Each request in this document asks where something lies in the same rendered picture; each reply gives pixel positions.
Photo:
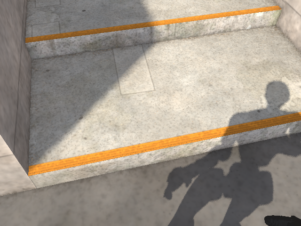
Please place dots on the robot right hand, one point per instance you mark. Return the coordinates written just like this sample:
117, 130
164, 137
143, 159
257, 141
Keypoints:
282, 221

